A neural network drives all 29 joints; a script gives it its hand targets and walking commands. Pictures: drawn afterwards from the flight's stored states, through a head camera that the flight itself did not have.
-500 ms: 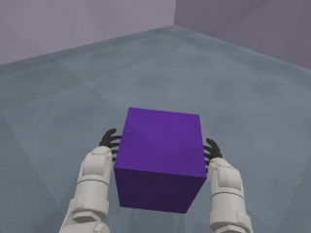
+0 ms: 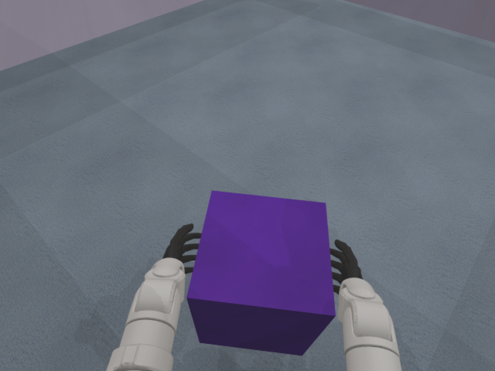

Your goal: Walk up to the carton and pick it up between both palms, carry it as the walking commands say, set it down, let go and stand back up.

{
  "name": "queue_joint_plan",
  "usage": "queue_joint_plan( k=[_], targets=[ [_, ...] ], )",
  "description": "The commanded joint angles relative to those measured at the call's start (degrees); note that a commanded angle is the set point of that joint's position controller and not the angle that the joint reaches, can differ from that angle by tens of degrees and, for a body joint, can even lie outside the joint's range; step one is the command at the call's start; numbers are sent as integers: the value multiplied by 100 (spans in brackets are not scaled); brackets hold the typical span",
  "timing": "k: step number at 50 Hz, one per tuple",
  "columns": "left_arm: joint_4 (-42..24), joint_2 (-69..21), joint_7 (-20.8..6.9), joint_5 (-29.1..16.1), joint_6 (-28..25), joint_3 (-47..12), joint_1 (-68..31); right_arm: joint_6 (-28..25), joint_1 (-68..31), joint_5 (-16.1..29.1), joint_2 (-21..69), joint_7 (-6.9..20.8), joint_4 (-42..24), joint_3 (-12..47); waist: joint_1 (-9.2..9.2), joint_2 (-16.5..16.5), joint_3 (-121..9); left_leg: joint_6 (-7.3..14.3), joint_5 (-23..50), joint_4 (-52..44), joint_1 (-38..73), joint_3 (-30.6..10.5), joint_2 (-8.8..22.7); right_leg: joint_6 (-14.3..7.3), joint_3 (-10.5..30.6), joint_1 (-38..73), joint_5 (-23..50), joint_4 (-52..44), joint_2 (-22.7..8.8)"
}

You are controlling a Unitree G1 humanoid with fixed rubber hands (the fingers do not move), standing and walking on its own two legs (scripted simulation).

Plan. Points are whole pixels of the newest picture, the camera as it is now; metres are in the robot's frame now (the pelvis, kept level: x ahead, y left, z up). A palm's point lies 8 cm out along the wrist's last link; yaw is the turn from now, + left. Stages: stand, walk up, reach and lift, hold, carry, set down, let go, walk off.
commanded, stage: set down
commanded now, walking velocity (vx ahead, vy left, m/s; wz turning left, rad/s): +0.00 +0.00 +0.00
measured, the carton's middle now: (259, 276) +0.30 -0.02 -0.08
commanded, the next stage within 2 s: none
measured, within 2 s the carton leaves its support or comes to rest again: neither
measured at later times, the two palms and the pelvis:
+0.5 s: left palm (174, 277) +0.30 +0.15 -0.09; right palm (328, 293) +0.28 -0.15 -0.10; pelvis -0.06 -0.01 -0.05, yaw +2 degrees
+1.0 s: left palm (190, 273) +0.35 +0.13 -0.18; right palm (322, 290) +0.32 -0.17 -0.19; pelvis -0.05 +0.01 -0.11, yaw +1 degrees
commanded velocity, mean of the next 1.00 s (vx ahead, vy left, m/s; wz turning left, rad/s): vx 0.00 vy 0.00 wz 0.00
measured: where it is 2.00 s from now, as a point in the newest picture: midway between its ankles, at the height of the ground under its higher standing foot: outside the picture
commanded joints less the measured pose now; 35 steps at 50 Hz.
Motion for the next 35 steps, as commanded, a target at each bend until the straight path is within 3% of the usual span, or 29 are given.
queue_joint_plan(
  k=[1, 2, 4, 7, 8, 10, 11, 13, 15, 16, 17, 18, 19, 20, 21, 22, 23, 24, 25, 26, 27, 28, 29, 30, 31, 32, 33, 34, 35],
  targets=[
    [-24, -5339, -1143, -886, -593, -2437, -2568, -742, -3634, 1102, 5066, 1218, -76, 3119, -11, -380, -2307, 112, 1775, 121, -162, -439, -349, -19, 117, 573, 1996, 163, 353],
    [33, -5289, -1223, -895, -665, -2466, -2913, -795, -3574, 880, 5084, 1164, 245, 2853, -226, -457, -2299, 124, 1466, 179, -405, -413, -380, -23, 111, 466, 1856, 204, 347],
    [104, -5173, -1329, -883, -844, -2473, -3264, -989, -3595, 858, 5343, 1142, 578, 2757, -161, -128, -2401, 122, 1305, 336, -688, -337, -415, -21, 166, 462, 1855, 284, 290],
    [373, -5025, -1491, -800, -1066, -2329, -3394, -1218, -3574, 756, 5674, 1020, 910, 2640, -203, -501, -2779, 163, 1123, 486, -1259, -300, -471, 77, 226, 897, 2355, 438, 252],
    [480, -4942, -1520, -702, -1119, -2193, -3423, -1281, -3533, 707, 5695, 993, 1159, 2581, -85, -312, -2836, 154, 972, 553, -1527, -256, -492, 55, 325, 922, 2311, 470, 217],
    [615, -5066, -1562, -666, -1298, -2185, -3545, -1460, -3751, 721, 5744, 927, 1063, 2608, -168, -413, -2986, 154, 1025, 700, -1869, -253, -497, 103, 351, 831, 2538, 597, 226],
    [654, -4987, -1546, -615, -1368, -2111, -3705, -1552, -3969, 790, 5804, 912, 1163, 2636, -62, -331, -3006, 170, 885, 742, -2017, -222, -498, 107, 372, 802, 2304, 617, 237],
    [847, -5038, -1592, -513, -1492, -1988, -3892, -1719, -4300, 768, 5720, 883, 1092, 2590, -67, -351, -3131, 194, 709, 903, -2288, -216, -509, 96, 363, 562, 1945, 724, 223],
    [1175, -5064, -1583, -357, -1590, -1761, -4029, -1874, -4815, 743, 5682, 878, 1075, 2552, 92, -109, -3238, 198, 490, 1024, -2624, -179, -508, 64, 367, 308, 1491, 878, 263],
    [1149, -5158, -1567, -374, -1646, -1820, -4123, -1932, -4796, 664, 5588, 882, 1136, 2449, -23, 20, -3252, 158, 403, 1120, -2827, -187, -496, 14, 362, 125, 1376, 952, 274],
    [1215, -5041, -1543, -290, -1697, -1630, -4281, -1981, -5201, 758, 5691, 894, 1029, 2564, 141, -193, -3308, 217, 213, 1259, -2786, -167, -471, 66, 361, -56, 929, 1048, 290],
    [1321, -5213, -1534, -275, -1701, -1693, -4282, -1996, -5278, 769, 5656, 904, 1117, 2502, 96, 6, -3517, 216, 150, 1251, -2736, -174, -476, 34, 290, -181, 787, 1091, 335],
    [1416, -5183, -1535, -270, -1705, -1635, -4397, -1980, -5354, 657, 5526, 904, 1214, 2443, 29, -161, -3502, 192, 60, 1316, -2916, -137, -472, 32, 256, -374, 644, 1158, 367],
    [1447, -5259, -1506, -232, -1717, -1582, -4492, -2027, -5730, 766, 5498, 950, 1058, 2532, 227, 153, -3651, 190, -89, 1390, -2980, -138, -475, 3, 249, -524, 355, 1307, 367],
    [1255, -5271, -1500, -303, -1733, -1680, -4801, -1972, -5618, 634, 5448, 973, 1320, 2432, 3, -103, -3620, 184, -255, 1421, -2981, -177, -448, 9, 98, -809, 152, 1410, 411],
    [1273, -5423, -1463, -327, -1747, -1676, -4984, -2024, -5944, 748, 5468, 1009, 1152, 2482, 164, 215, -3971, 168, -319, 1508, -2950, -118, -458, -18, 98, -902, -7, 1568, 414],
    [1459, -5293, -1446, -230, -1676, -1519, -4815, -1927, -5622, 512, 5294, 1043, 1558, 2256, -28, 84, -3644, 138, -278, 1518, -3073, -144, -465, -25, -17, -1265, 59, 1613, 448],
    [1286, -5423, -1452, -262, -1693, -1535, -5137, -1931, -5973, 497, 5307, 1100, 1421, 2227, -43, 5, -3879, 146, -471, 1621, -3021, -133, -470, -28, -54, -1488, -288, 1714, 474],
    [1516, -5486, -1429, -230, -1628, -1493, -5143, -1919, -6112, 501, 5297, 1115, 1423, 2216, -46, 180, -3978, 115, -574, 1675, -3036, -97, -511, -51, -57, -1592, -386, 1780, 484],
    [1486, -5589, -1442, -307, -1603, -1598, -5271, -1911, -6272, 482, 5195, 1141, 1365, 2188, -221, 69, -4304, 105, -617, 1802, -2981, -158, -483, -92, -115, -1791, -507, 1901, 501],
    [1334, -5765, -1427, -404, -1635, -1746, -5206, -1978, -6378, 601, 5291, 1158, 1088, 2428, -156, -14, -4698, 94, -252, 1972, -2982, -129, -524, -80, -110, -1641, -184, 2005, 509],
    [1382, -5900, -1457, -447, -1575, -1827, -5357, -1947, -6381, 539, 5226, 1170, 1167, 2354, -264, 192, -4897, 14, -265, 2037, -2992, -89, -549, -117, -186, -1875, -183, 2095, 548],
    [1319, -5819, -1417, -477, -1582, -1800, -5434, -1930, -6592, 666, 5343, 1237, 1248, 2415, -99, 193, -4961, 22, -221, 2040, -2950, -117, -522, -102, -219, -2064, -216, 2260, 546],
    [1241, -6051, -1398, -551, -1529, -1944, -5485, -1879, -6399, 567, 5202, 1292, 1280, 2342, -337, 207, -5057, -46, -142, 2066, -2861, -142, -525, -136, -279, -2234, -161, 2302, 615],
    [1374, -6037, -1360, -508, -1487, -1781, -5425, -1833, -6578, 624, 5249, 1341, 1336, 2346, -180, 146, -5046, -36, -249, 2093, -2871, -170, -515, -123, -295, -2361, -310, 2418, 627],
    [1471, -5975, -1374, -560, -1474, -1745, -5505, -1836, -6948, 655, 5097, 1369, 1068, 2413, -291, -144, -5114, -29, -346, 2230, -3089, -172, -512, -86, -349, -2508, -395, 2473, 647],
    [1407, -6092, -1357, -594, -1425, -1870, -5506, -1820, -6799, 652, 5159, 1376, 1038, 2424, -306, 126, -5330, -45, -234, 2242, -2907, -148, -534, -112, -336, -2520, -285, 2537, 639],
    [1506, -6045, -1352, -593, -1416, -1848, -5487, -1809, -6756, 575, 5068, 1373, 1119, 2381, -378, 121, -5321, -90, -131, 2368, -3191, -154, -583, -125, -362, -2598, -173, 2629, 648],
    [1323, -6178, -1352, -661, -1410, -1994, -5568, -1791, -6689, 626, 5099, 1396, 1154, 2461, -267, 247, -5493, -110, -127, 2380, -3105, -172, -575, -150, -340, -2595, -178, 2727, 663]
  ],
)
